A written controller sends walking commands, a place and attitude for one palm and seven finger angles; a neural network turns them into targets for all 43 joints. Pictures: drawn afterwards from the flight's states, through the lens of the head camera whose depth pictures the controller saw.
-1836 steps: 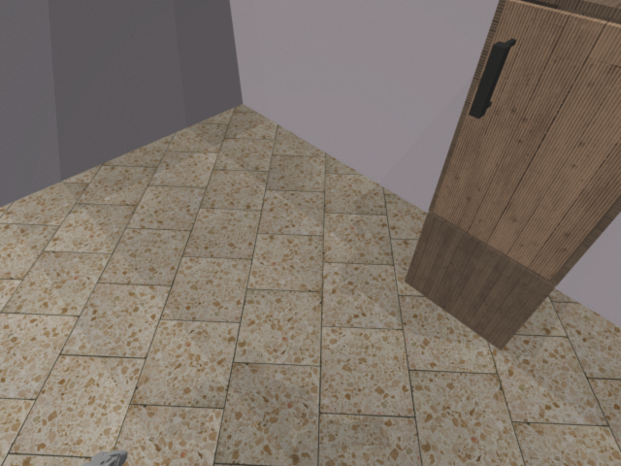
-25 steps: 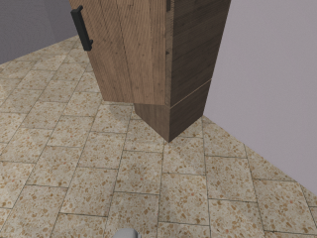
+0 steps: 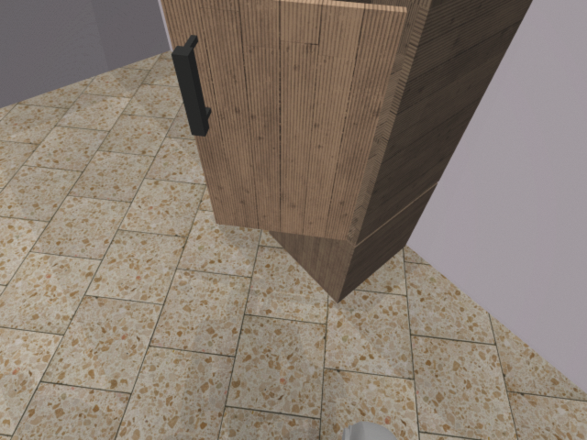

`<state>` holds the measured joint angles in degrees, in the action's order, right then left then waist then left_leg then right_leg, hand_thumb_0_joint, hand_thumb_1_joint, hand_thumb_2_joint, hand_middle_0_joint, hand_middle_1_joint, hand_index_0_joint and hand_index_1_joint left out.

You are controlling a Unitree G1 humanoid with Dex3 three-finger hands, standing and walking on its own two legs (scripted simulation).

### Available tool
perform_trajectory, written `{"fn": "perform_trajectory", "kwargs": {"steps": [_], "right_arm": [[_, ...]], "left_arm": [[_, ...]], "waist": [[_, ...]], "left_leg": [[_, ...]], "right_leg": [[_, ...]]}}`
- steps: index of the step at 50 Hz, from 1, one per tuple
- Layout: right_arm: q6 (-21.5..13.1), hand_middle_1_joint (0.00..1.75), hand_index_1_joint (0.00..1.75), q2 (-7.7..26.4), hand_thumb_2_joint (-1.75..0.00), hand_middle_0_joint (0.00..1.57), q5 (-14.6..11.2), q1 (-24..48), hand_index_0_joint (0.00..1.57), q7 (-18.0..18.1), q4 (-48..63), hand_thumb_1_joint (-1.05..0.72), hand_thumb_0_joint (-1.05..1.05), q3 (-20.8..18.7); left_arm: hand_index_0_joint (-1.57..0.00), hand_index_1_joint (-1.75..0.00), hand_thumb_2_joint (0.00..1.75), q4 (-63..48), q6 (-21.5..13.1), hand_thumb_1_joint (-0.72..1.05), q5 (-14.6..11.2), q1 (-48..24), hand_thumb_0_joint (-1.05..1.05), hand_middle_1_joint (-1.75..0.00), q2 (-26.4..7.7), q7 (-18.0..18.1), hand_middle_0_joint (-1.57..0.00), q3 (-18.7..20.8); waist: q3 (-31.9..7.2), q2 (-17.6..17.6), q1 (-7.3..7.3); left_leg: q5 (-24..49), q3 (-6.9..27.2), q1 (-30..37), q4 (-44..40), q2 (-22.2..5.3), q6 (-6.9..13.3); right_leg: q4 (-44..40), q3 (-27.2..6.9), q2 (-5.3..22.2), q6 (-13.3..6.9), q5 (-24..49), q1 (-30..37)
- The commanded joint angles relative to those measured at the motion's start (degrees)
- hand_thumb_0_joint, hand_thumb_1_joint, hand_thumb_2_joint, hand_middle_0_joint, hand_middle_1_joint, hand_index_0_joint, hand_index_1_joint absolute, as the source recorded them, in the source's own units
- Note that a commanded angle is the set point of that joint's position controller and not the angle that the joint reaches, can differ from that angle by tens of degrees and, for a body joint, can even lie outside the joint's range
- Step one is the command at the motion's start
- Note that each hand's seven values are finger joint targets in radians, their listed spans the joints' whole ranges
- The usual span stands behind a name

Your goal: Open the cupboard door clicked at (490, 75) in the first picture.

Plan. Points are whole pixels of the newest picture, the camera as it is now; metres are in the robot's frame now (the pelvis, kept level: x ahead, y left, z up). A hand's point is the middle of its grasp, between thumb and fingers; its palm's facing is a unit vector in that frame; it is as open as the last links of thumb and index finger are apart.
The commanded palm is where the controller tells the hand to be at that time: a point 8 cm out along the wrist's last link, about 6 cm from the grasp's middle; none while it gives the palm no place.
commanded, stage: come to a stop and stand still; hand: left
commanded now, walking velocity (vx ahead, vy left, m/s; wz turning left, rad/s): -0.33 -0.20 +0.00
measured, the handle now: (196, 87) +0.63 +0.23 +0.11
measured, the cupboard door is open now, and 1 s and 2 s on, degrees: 42 42 42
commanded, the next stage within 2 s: look again from close up in 1.22 s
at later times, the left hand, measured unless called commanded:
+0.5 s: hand (177, 431) +0.14 +0.20 -0.19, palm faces +0.01 -0.99 -0.16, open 7.3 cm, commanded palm none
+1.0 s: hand out of the picture +0.02 +0.20 -0.17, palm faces -0.02 -0.98 -0.20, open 7.4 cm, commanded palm none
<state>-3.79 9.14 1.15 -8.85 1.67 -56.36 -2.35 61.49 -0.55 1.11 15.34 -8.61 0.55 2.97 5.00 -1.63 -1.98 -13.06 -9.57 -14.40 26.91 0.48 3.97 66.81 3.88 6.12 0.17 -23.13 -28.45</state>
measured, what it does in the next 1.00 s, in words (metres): steps on the spot: right foot, then right foot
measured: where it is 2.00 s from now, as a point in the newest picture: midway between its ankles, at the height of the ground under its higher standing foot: outside the picture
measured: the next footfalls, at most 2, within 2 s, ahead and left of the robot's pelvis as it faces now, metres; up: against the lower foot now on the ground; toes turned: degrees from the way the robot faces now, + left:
right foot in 0.18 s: +0.13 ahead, -0.11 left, +0.00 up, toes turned -6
right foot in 0.82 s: +0.00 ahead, -0.10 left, +0.00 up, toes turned -3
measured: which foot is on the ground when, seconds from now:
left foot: down 0.00-1.00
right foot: up 0.00-0.16, down 0.18-0.48, up 0.50-0.80, down 0.82-1.00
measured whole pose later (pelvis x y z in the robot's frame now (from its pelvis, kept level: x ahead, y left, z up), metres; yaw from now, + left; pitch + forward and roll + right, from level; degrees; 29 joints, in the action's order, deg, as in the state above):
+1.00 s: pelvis +0.01 +0.03 +0.00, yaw -2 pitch -1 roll +1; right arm 0.7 8.9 0.6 -14.8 1.2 -65.2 -1.1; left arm 64.6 0.4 0.2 15.7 -8.4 2.0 -0.2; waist 1.8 0.5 1.2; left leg -11.3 -4.7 -11.4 24.1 0.7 1.8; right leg 24.7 0.6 2.1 1.2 -17.4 -5.8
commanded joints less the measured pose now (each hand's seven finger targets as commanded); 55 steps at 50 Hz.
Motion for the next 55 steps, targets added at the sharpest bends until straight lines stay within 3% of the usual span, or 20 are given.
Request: {"fn": "perform_trajectory", "kwargs": {"steps": [1, 5, 8, 10, 11, 12, 15, 21, 22, 24, 25, 29, 36, 38, 40, 42, 43, 44, 47, 55], "right_arm": [[0.0, 0.30, 0.30, 5.7, -0.90, 0.20, 0.6, -8.1, 0.20, 0.0, -0.6, -0.90, 0.00, -0.6], [1.1, 0.30, 0.30, 6.8, -0.90, 0.20, 0.5, -6.5, 0.20, 0.7, -1.4, -0.90, 0.00, 0.0], [2.6, 0.30, 0.30, 7.0, -0.90, 0.20, -0.2, -6.5, 0.20, 1.0, -2.4, -0.90, 0.00, -0.4], [3.7, 0.30, 0.30, 6.0, -0.90, 0.20, -0.9, -10.1, 0.20, 0.8, -2.5, -0.90, 0.00, -1.0], [4.5, 0.30, 0.30, 4.3, -0.90, 0.20, -1.3, -11.5, 0.20, 0.5, -2.9, -0.90, 0.00, -0.8], [5.4, 0.30, 0.30, 3.4, -0.90, 0.20, -1.5, -11.5, 0.20, 0.6, -3.2, -0.90, 0.00, -0.8], [6.4, 0.30, 0.30, 3.6, -0.90, 0.20, -1.3, -8.7, 0.20, 0.6, -2.6, -0.90, 0.00, -1.1], [5.7, 0.30, 0.30, 2.2, -0.90, 0.20, -1.0, -12.6, 0.20, 0.1, -4.8, -0.90, 0.00, -0.9], [5.3, 0.30, 0.30, 3.0, -0.90, 0.20, -0.8, -13.6, 0.20, 0.1, -5.1, -0.90, 0.00, -1.0], [4.6, 0.30, 0.30, 8.8, -0.90, 0.20, 0.4, -10.5, 0.20, 0.6, -2.5, -0.90, 0.00, -2.0], [4.5, 0.30, 0.30, 9.7, -0.90, 0.20, 0.8, -9.1, 0.20, 1.0, -1.4, -0.90, 0.00, -2.0], [3.7, 0.30, 0.30, 6.7, -0.90, 0.20, 0.6, -6.2, 0.20, 1.9, -1.1, -0.90, 0.00, -0.6], [3.2, 0.30, 0.30, 8.0, -0.90, 0.20, 0.0, -10.6, 0.20, 1.4, -4.3, -0.90, 0.00, -1.0], [3.3, 0.30, 0.30, 8.0, -0.90, 0.20, -0.5, -9.5, 0.20, 1.2, -4.6, -0.90, 0.00, -0.9], [3.4, 0.30, 0.30, 5.3, -0.90, 0.20, -1.2, -8.3, 0.20, 0.7, -4.5, -0.90, 0.00, -0.5], [3.8, 0.30, 0.30, 4.4, -0.90, 0.20, -0.8, -8.6, 0.20, -0.1, -5.2, -0.90, 0.00, 0.1], [3.5, 0.30, 0.30, 4.3, -0.90, 0.20, -0.5, -8.4, 0.20, -0.3, -5.5, -0.90, 0.00, 0.1], [3.5, 0.30, 0.30, 4.6, -0.90, 0.20, -0.4, -9.3, 0.20, -0.1, -6.3, -0.90, 0.00, 0.1], [3.5, 0.30, 0.30, 5.6, -0.90, 0.20, -0.5, -8.9, 0.20, -0.1, -7.4, -0.90, 0.00, 0.1], [3.9, 0.30, 0.30, 3.8, -0.90, 0.20, -0.4, -10.3, 0.20, 0.0, -9.3, -0.90, 0.00, 0.8]], "left_arm": [[-0.20, -0.30, 0.90, -3.0, -0.1, 0.90, 0.2, 3.9, 0.00, -0.30, -0.1, -0.2, -0.20, 0.2], [-0.20, -0.30, 0.90, -2.9, 0.3, 0.90, 0.1, 3.9, 0.00, -0.30, -1.1, 0.6, -0.20, -0.4], [-0.20, -0.30, 0.90, -3.6, 0.5, 0.90, 0.3, 4.0, 0.00, -0.30, -5.3, 1.0, -0.20, 0.2], [-0.20, -0.30, 0.90, -4.3, 0.2, 0.90, 0.6, 3.4, 0.00, -0.30, -10.3, 1.2, -0.20, 0.8], [-0.20, -0.30, 0.90, -4.2, 0.1, 0.90, 0.1, 2.6, 0.00, -0.30, -11.6, 1.3, -0.20, 0.8], [-0.20, -0.30, 0.90, -4.2, 0.2, 0.90, -0.2, 1.9, 0.00, -0.30, -11.6, 1.6, -0.20, 0.7], [-0.20, -0.30, 0.90, -5.9, 0.9, 0.90, 0.3, -2.4, 0.00, -0.30, -10.8, 2.6, -0.20, 1.1], [-0.20, -0.30, 0.90, -6.4, 1.3, 0.90, -0.1, -5.0, 0.00, -0.30, -10.6, 2.3, -0.20, 1.7], [-0.20, -0.30, 0.90, -6.5, 1.5, 0.90, -0.6, -4.8, 0.00, -0.30, -9.5, 2.0, -0.20, 1.5], [-0.20, -0.30, 0.90, -7.5, 2.4, 0.90, -0.9, -3.7, 0.00, -0.30, -4.5, 1.6, -0.20, 0.6], [-0.20, -0.30, 0.90, -8.0, 2.9, 0.90, -0.8, -5.2, 0.00, -0.30, -5.3, 1.7, -0.20, 0.8], [-0.20, -0.30, 0.90, -5.3, 3.2, 0.90, -0.2, -4.1, 0.00, -0.30, -4.4, 1.2, -0.20, 1.0], [-0.20, -0.30, 0.90, -3.5, 2.0, 0.90, -0.7, -3.2, 0.00, -0.30, -3.9, 1.2, -0.20, -0.4], [-0.20, -0.30, 0.90, -1.6, 1.6, 0.90, -0.7, 0.5, 0.00, -0.30, -4.4, 1.3, -0.20, -0.5], [-0.20, -0.30, 0.90, -0.4, 0.5, 0.90, -0.4, 1.7, 0.00, -0.30, -6.8, 1.7, -0.20, -0.7], [-0.20, -0.30, 0.90, -0.5, 0.3, 0.90, -0.7, -0.3, 0.00, -0.30, -8.0, 1.5, -0.20, -1.3], [-0.20, -0.30, 0.90, -0.2, 0.3, 0.90, -0.6, 0.5, 0.00, -0.30, -7.4, 1.5, -0.20, -1.6], [-0.20, -0.30, 0.90, 0.4, 0.0, 0.90, -0.5, 1.2, 0.00, -0.30, -6.5, 1.5, -0.20, -1.5], [-0.20, -0.30, 0.90, 1.0, -0.2, 0.90, -0.8, 1.9, 0.00, -0.30, -5.4, 1.7, -0.20, -2.2], [-0.20, -0.30, 0.90, 2.1, -0.2, 0.90, -0.7, 4.4, 0.00, -0.30, -4.2, 1.9, -0.20, -2.4]], "waist": [[-4.1, 5.2, 0.52], [-6.0, 5.6, -0.12], [-5.7, 4.6, -0.59], [-5.5, -3.4, 0.91], [-6.6, -6.5, 1.97], [-9.3, -11.0, 1.86], [-8.3, -11.5, 1.27], [-11.0, -6.3, 3.32], [-10.5, -2.9, 3.66], [-7.4, 17.4, 2.30], [-5.7, 14.3, 2.83], [-2.0, 9.3, 1.05], [-7.2, 9.4, 3.12], [-7.5, 6.7, 1.78], [-5.0, -0.1, 2.48], [-1.8, -0.9, 3.85], [-2.0, 1.4, 3.49], [-4.2, -3.5, 3.45], [-1.7, -5.1, 3.14], [2.8, 0.4, 2.85]], "left_leg": [[28.4, 8.3, 2.5, -12.5, -15.8, 6.4], [39.2, 7.3, 3.1, -6.1, -15.8, 4.3], [32.7, 7.2, 4.2, 0.4, -13.2, 0.1], [11.2, 4.7, -2.5, 8.1, -5.4, -4.4], [-4.4, 4.2, -2.9, 12.1, -1.9, -5.9], [-17.4, 4.8, -2.5, 18.2, -1.2, -6.1], [-22.4, 9.0, -6.6, 28.4, -0.9, -5.6], [-4.2, 6.8, 0.8, 2.5, -1.1, -6.5], [3.9, 7.6, 5.7, -4.0, -2.9, -5.8], [25.1, 25.2, 2.4, -9.9, -20.0, 2.6], [24.4, 25.0, -1.4, -10.2, -21.7, 6.7], [27.4, 18.5, 0.6, -8.7, -16.0, 5.4], [32.6, 17.1, 12.6, -7.1, -14.6, 4.7], [25.0, 16.4, 9.4, -5.7, -12.4, 2.4], [12.0, 12.9, 3.6, -3.5, -7.2, -2.2], [1.8, 11.1, 6.2, -5.6, -4.0, -3.9], [7.5, 11.6, 7.9, -6.0, -4.2, -3.3], [10.3, 11.5, 8.1, -4.7, -5.4, -3.0], [6.6, 11.6, 7.8, -6.4, -5.8, -3.1], [1.1, 11.0, 5.0, -7.8, -5.1, -3.4]], "right_leg": [[-12.0, -1.1, 0.8, 0.4, 5.7, 2.9], [-26.2, -0.2, -2.1, 0.0, 10.1, 12.7], [-37.3, -1.4, -1.4, -0.6, 23.2, 16.7], [-35.9, -11.7, 8.7, -7.0, 57.4, 20.4], [-37.8, -12.5, 13.8, -11.3, 64.6, 20.2], [-40.8, -14.5, 15.5, -14.4, 64.1, 21.0], [-42.8, -12.9, 14.1, -14.6, 60.7, 20.6], [-37.0, -7.9, 8.4, -8.0, 45.1, 21.5], [-34.4, -6.2, 6.1, -5.3, 36.0, 17.4], [-24.8, -0.5, -3.3, 0.8, -3.9, 8.7], [-17.5, -3.8, -4.2, 0.5, -8.9, 9.1], [-11.7, -6.2, -4.1, 0.4, -3.8, 5.8], [-32.0, -2.3, -3.9, 1.4, -2.0, 12.1], [-42.5, -2.0, -3.9, 1.0, 7.0, 18.7], [-48.9, -9.3, 1.2, -1.4, 18.0, 21.7], [-50.4, -10.0, 4.7, -3.4, 10.2, 13.6], [-48.1, -8.4, 2.8, -2.7, 13.4, 13.1], [-47.2, -7.1, 0.5, -2.0, 16.1, 16.2], [-48.9, -7.5, 0.7, -1.5, 11.6, 15.0], [-50.7, -8.3, 0.2, -1.9, 5.8, 13.4]]}}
